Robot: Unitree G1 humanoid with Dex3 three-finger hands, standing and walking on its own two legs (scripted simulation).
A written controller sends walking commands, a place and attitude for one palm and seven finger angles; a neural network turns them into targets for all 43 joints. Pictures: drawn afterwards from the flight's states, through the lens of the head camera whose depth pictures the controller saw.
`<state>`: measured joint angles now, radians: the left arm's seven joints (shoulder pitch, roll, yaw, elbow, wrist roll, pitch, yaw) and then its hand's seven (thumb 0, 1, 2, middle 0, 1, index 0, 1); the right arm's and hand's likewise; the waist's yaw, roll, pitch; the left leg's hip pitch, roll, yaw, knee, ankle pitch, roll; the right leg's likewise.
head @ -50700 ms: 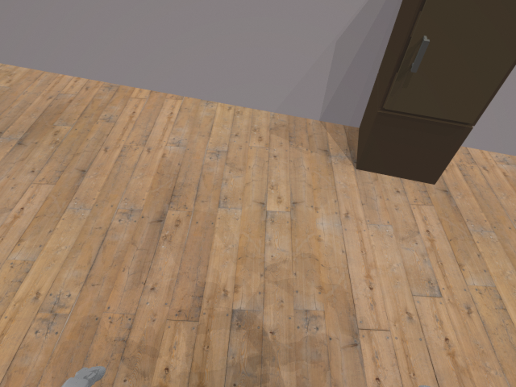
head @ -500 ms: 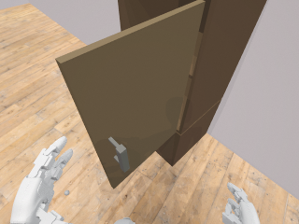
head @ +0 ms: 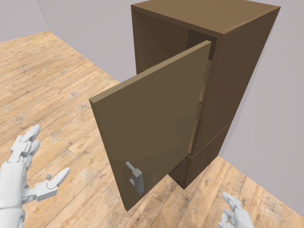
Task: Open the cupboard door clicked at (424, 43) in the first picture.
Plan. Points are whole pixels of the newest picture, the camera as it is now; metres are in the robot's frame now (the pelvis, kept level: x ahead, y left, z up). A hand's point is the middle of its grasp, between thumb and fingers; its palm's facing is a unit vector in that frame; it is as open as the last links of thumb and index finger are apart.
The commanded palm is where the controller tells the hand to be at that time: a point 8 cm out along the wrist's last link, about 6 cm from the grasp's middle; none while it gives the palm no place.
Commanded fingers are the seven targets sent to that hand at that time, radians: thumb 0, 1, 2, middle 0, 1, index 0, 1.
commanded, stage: draw the hand back to the body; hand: left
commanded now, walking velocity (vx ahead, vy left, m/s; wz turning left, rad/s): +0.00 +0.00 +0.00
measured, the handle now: (134, 178) +0.28 +0.10 -0.06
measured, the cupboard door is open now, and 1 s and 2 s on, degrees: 91 91 91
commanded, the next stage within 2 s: step back with the hand held close in 0.56 s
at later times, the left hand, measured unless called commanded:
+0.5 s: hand (42, 170) +0.18 +0.24 +0.16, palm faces +0.43 -0.82 -0.38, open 7.5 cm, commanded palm +0.13 +0.28 +0.18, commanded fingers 0.00 0.90 0.90 -0.20 -0.30 -0.20 -0.30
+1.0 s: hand (51, 165) +0.19 +0.23 +0.15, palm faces +0.28 -0.82 -0.50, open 7.4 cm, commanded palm +0.13 +0.28 +0.19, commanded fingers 0.00 0.90 0.90 -0.20 -0.30 -0.20 -0.30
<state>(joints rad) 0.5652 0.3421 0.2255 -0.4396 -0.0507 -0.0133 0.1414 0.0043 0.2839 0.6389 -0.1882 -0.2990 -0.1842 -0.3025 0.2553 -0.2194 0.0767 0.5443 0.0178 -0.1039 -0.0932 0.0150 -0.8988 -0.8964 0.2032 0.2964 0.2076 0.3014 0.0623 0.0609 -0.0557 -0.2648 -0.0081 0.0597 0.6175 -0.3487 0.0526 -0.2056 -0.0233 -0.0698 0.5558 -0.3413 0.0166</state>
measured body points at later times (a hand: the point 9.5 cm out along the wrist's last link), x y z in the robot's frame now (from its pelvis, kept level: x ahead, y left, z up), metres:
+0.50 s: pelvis -0.01 -0.02 +0.01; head -0.03 -0.03 +0.46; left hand +0.15 +0.28 +0.18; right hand +0.17 -0.25 -0.07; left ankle -0.01 +0.08 -0.73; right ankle -0.03 -0.13 -0.73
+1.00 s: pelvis -0.02 -0.01 +0.01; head +0.01 -0.02 +0.46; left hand +0.17 +0.27 +0.18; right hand +0.15 -0.27 -0.07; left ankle -0.01 +0.08 -0.73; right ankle -0.03 -0.13 -0.73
